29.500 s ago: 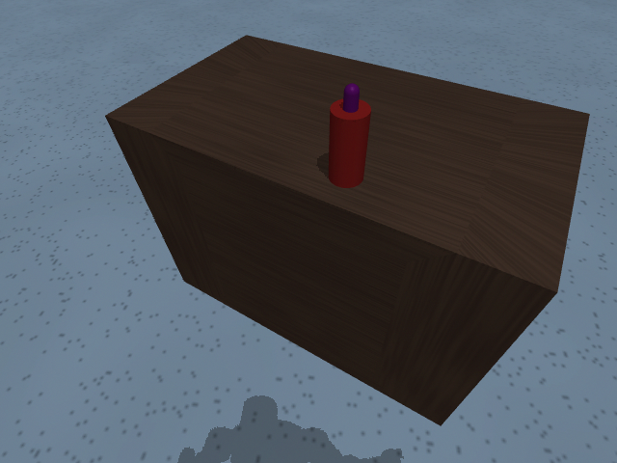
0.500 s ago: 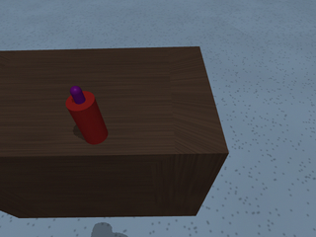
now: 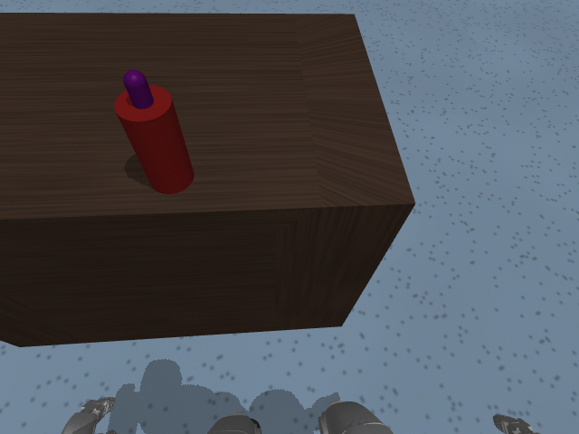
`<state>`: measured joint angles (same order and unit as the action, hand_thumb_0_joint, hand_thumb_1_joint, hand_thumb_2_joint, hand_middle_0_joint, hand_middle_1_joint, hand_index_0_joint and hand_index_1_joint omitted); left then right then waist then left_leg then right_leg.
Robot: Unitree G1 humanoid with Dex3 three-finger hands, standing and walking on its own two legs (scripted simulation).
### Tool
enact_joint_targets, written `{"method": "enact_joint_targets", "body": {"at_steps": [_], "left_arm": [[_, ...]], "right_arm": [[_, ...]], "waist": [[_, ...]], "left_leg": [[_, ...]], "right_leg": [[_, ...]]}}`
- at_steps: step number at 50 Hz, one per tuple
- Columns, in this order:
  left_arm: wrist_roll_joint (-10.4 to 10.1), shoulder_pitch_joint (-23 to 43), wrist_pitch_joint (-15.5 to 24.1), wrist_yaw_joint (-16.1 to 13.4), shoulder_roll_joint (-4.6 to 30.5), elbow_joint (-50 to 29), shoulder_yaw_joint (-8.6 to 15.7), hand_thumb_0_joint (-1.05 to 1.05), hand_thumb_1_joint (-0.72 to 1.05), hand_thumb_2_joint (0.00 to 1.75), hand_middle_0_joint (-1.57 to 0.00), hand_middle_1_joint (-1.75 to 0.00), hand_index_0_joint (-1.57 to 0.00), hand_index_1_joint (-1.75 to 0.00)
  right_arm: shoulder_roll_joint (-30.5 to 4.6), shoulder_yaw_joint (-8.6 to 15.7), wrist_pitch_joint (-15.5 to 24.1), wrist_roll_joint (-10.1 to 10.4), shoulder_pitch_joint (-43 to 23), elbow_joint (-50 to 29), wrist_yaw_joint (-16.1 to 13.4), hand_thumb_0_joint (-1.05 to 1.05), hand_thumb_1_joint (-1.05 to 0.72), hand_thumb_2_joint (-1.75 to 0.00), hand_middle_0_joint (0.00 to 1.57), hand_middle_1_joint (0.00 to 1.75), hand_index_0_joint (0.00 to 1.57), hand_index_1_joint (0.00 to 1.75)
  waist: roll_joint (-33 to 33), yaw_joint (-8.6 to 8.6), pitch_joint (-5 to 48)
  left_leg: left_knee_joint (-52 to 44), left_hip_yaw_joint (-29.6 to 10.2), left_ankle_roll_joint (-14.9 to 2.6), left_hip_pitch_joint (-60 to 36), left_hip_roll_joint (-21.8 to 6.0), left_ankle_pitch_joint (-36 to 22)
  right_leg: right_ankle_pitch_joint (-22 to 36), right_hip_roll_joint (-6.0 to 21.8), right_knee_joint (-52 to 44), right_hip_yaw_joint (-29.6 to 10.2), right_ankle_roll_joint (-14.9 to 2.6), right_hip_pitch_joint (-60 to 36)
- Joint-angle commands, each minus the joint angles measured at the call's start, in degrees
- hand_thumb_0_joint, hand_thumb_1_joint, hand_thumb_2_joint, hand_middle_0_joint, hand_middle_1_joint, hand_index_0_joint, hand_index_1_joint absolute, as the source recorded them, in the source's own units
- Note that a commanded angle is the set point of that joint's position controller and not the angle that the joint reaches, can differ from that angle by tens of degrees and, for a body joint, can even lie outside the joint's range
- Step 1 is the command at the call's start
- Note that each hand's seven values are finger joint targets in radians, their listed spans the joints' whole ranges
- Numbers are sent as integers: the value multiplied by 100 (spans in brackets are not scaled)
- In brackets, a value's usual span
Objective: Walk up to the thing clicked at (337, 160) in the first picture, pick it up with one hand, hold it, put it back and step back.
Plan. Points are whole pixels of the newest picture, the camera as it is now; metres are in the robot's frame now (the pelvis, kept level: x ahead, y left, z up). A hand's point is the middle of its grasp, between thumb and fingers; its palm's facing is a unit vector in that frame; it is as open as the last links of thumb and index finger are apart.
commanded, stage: step back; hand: left
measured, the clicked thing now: (155, 133) +0.51 +0.22 +0.08
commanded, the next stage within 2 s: none
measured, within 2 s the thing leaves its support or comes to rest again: neither
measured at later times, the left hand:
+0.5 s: hand out of the picture +0.00 +0.26 -0.15, palm faces +0.05 -0.92 -0.38, open 7.4 cm
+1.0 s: hand out of the picture -0.21 +0.21 -0.14, palm faces +0.02 -0.91 -0.42, open 7.4 cm
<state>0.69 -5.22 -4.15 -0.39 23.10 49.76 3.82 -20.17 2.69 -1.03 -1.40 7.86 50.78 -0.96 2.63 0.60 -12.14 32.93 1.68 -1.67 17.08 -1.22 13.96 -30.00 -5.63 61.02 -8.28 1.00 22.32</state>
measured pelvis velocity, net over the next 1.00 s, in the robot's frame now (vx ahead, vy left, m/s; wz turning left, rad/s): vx -0.28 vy -0.06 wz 0.02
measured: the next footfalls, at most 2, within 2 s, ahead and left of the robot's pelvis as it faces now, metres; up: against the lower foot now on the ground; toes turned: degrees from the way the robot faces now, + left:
right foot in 0.12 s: -0.01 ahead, -0.14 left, +0.00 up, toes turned +2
left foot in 0.46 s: -0.10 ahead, +0.10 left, +0.00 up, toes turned +2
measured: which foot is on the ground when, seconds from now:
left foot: down 0.00-0.14, up 0.16-0.44, down 0.46-0.84, up 0.86-1.00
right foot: up 0.00-0.10, down 0.12-0.48, up 0.50-0.80, down 0.82-1.00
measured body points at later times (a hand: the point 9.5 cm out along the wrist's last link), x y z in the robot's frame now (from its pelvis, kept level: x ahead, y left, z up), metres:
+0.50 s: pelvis -0.13 -0.02 -0.01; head -0.06 +0.00 +0.43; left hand -0.01 +0.30 -0.12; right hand -0.03 -0.33 -0.13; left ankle -0.14 +0.10 -0.73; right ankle -0.05 -0.14 -0.73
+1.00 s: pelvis -0.28 -0.06 +0.00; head -0.22 -0.08 +0.44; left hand -0.21 +0.26 -0.11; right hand -0.15 -0.37 -0.13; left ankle -0.28 +0.08 -0.66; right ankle -0.26 -0.17 -0.73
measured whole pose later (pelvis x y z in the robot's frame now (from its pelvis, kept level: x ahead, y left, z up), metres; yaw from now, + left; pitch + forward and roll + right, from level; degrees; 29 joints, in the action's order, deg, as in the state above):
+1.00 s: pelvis -0.28 -0.06 +0.00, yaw +1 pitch -2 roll +2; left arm 2.3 -11.5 -3.0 0.1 20.0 48.4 3.7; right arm -24.1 3.1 -3.0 -0.1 8.6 48.7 -1.4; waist -1.4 -1.6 -8.9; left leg 64.5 -7.4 0.6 27.4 6.2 28.2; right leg -18.1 0.9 36.7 -1.9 -0.9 16.8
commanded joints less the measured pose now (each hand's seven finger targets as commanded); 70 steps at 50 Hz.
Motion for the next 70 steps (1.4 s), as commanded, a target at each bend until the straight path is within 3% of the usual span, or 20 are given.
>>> {"method": "enact_joint_targets", "body": {"at_steps": [1,5,6,7,8,12,19,22,25,29,39,41,43,46,54,56,57,59,63,70], "left_arm": [[36,-299,188,-35,894,-467,299,0,90,90,-20,-30,-20,-30],[130,-1019,279,-6,888,-175,387,0,90,90,-20,-30,-20,-30],[201,-962,312,-8,1233,-247,487,0,90,90,-20,-30,-20,-30],[116,-707,310,10,1764,-412,602,0,90,90,-20,-30,-20,-30],[171,-398,342,6,1950,-604,599,0,90,90,-20,-30,-20,-30],[105,343,325,-74,1233,-859,451,0,90,90,-20,-30,-20,-30],[107,-425,255,-132,1133,-909,393,0,90,90,-20,-30,-20,-30],[17,-173,162,-69,1203,-1013,346,0,90,90,-20,-30,-20,-30],[31,292,147,-128,1045,-1134,403,0,90,90,-20,-30,-20,-30],[-49,-369,136,-108,1015,-728,415,0,90,90,-20,-30,-20,-30],[76,-1169,304,-13,772,-329,348,0,90,90,-20,-30,-20,-30],[221,-1134,388,-22,1367,-368,512,0,90,90,-20,-30,-20,-30],[170,-470,380,-22,2017,-697,623,0,90,90,-20,-30,-20,-30],[174,255,372,-105,1338,-820,446,0,90,90,-20,-30,-20,-30],[120,-281,249,-199,1350,-891,392,0,90,90,-20,-30,-20,-30],[37,-169,169,-143,1303,-909,307,0,90,90,-20,-30,-20,-30],[26,-277,153,-122,1101,-962,238,0,90,90,-20,-30,-20,-30],[29,155,146,-208,1079,-1024,326,0,90,90,-20,-30,-20,-30],[-50,-429,115,-159,1073,-572,347,0,90,90,-20,-30,-20,-30],[57,-619,279,-47,858,-426,278,0,90,90,-20,-30,-20,-30]], "right_arm": [[-1685,443,63,3,145,-501,-98,0,-90,-90,20,30,20,30],[-1662,374,-52,71,-137,-602,-22,0,-90,-90,20,30,20,30],[-1433,310,-63,113,-35,-612,-11,0,-90,-90,20,30,20,30],[-1139,242,-58,158,-213,-724,-35,0,-90,-90,20,30,20,30],[-1344,345,-110,102,-324,-638,-110,0,-90,-90,20,30,20,30],[-1385,285,-47,211,408,-355,-111,0,-90,-90,20,30,20,30],[-1223,223,31,93,364,-489,-95,0,-90,-90,20,30,20,30],[-1237,300,107,41,833,-291,-52,0,-90,-90,20,30,20,30],[-2420,582,113,-52,439,-514,10,0,-90,-90,20,30,20,30],[-1631,377,130,-37,-206,-613,-96,0,-90,-90,20,30,20,30],[-1761,446,-84,16,-177,-795,-34,0,-90,-90,20,30,20,30],[-1340,311,-114,95,-104,-870,-2,0,-90,-90,20,30,20,30],[-1387,378,-149,108,-343,-880,-122,0,-90,-90,20,30,20,30],[-1400,350,-109,185,164,-580,-95,0,-90,-90,20,30,20,30],[-1255,319,-25,7,361,-555,-84,0,-90,-90,20,30,20,30],[-1262,375,12,9,785,-290,-59,0,-90,-90,20,30,20,30],[-1495,452,34,-54,693,-334,-65,0,-90,-90,20,30,20,30],[-2387,579,32,-70,399,-538,13,0,-90,-90,20,30,20,30],[-1679,360,52,-67,-421,-612,-83,0,-90,-90,20,30,20,30],[-1699,374,-96,-43,-87,-594,-47,0,-90,-90,20,30,20,30]], "waist": [[-1178,81,1633],[-1111,-222,1762],[-310,-174,1626],[1065,-287,1255],[1138,-387,1003],[524,105,997],[901,-342,1571],[558,-21,1692],[-1645,304,1389],[-901,-244,1107],[-1470,-237,1841],[-66,-177,1585],[1144,-367,1000],[378,85,921],[985,-248,1488],[626,-23,1626],[34,-69,1676],[-1509,228,1583],[-940,-336,1153],[-1375,-97,1670]], "left_leg": [[-481,-1407,-1184,-1514,-1440,-2691],[-32,-1141,-632,-257,-1110,-1512],[495,-1008,-271,579,-602,-563],[1591,-391,103,1109,598,1463],[3076,-850,178,821,601,2365],[3680,-1025,223,787,763,1399],[913,-477,213,771,295,1584],[-1056,-229,73,-400,208,-335],[-1447,-3388,-1631,-123,-2315,-2269],[-867,-1569,-1127,-369,-1367,-2686],[-26,-1215,-851,-825,-1131,-1929],[840,-955,-142,953,-151,-123],[3251,-1151,194,921,484,2225],[3754,-1169,199,890,772,1376],[647,-429,169,493,221,1465],[-896,-137,69,-473,313,-31],[-1032,-1115,-172,-903,-317,-730],[-1305,-3239,-1575,-233,-2278,-2327],[-858,-1525,-1182,48,-1428,-2439],[-232,-1343,-985,-922,-1218,-2287]], "right_leg": [[201,379,-1521,319,15,-14],[1789,461,-3585,646,-293,-1565],[1833,1132,-3866,-496,-534,-1838],[2378,2323,-4322,-1894,-1359,-1165],[2805,2945,-4400,-2479,-2006,-195],[3845,1844,-3701,-449,-1333,-513],[4729,2017,-2990,-549,-1350,-2255],[3909,1699,-2460,-219,-928,-1523],[-824,64,80,99,-145,102],[11,-38,1169,-283,-171,485],[1406,394,-3682,845,-168,-1173],[1808,1364,-3911,-906,-568,-1830],[2333,3063,-4448,-2471,-1917,141],[3573,1960,-3634,-520,-1315,-158],[4619,2146,-2828,-579,-1276,-1744],[3893,1781,-2363,-232,-908,-1252],[2929,1397,-1963,-21,-569,-543],[-941,190,180,260,-152,243],[-74,93,1251,-113,-169,259],[568,419,-2620,746,-86,-601]]}}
